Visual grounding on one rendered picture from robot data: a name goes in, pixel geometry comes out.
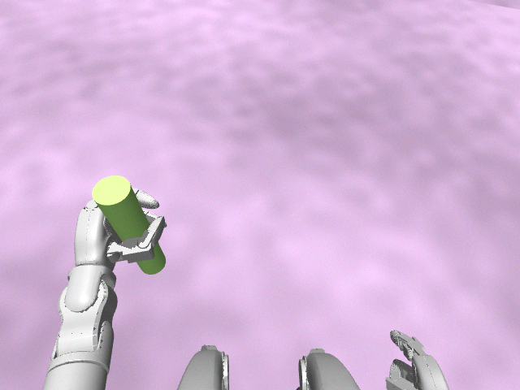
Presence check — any right robot hand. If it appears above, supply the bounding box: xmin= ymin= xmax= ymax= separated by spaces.
xmin=385 ymin=330 xmax=449 ymax=390

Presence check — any left robot arm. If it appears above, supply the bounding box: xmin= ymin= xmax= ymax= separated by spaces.
xmin=42 ymin=264 xmax=118 ymax=390

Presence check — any left robot hand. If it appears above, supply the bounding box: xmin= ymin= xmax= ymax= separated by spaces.
xmin=75 ymin=188 xmax=167 ymax=271

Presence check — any can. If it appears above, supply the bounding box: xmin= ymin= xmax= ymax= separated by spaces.
xmin=92 ymin=175 xmax=166 ymax=275

